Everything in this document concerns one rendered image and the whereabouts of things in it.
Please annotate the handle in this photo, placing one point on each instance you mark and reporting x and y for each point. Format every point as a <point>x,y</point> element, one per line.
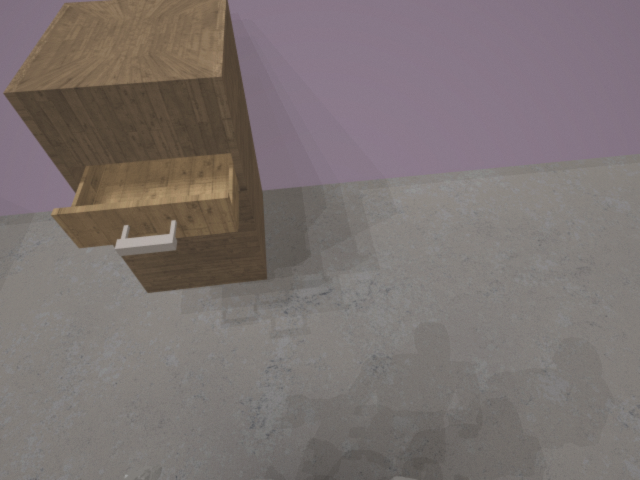
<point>148,244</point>

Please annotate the cabinet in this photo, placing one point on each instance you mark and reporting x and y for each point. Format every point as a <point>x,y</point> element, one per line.
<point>119,81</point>

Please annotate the drawer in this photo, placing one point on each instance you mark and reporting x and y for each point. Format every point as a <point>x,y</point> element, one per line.
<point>199,192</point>

